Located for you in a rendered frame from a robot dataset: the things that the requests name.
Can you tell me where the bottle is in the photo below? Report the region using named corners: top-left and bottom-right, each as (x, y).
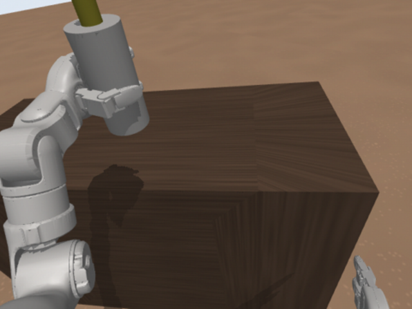
top-left (63, 0), bottom-right (149, 136)

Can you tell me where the left robot hand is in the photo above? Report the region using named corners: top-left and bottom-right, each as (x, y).
top-left (45, 46), bottom-right (144, 119)

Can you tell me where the left robot arm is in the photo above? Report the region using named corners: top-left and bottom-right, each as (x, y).
top-left (0, 91), bottom-right (95, 309)

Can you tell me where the right robot hand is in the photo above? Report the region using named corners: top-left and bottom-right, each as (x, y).
top-left (352, 256), bottom-right (389, 309)

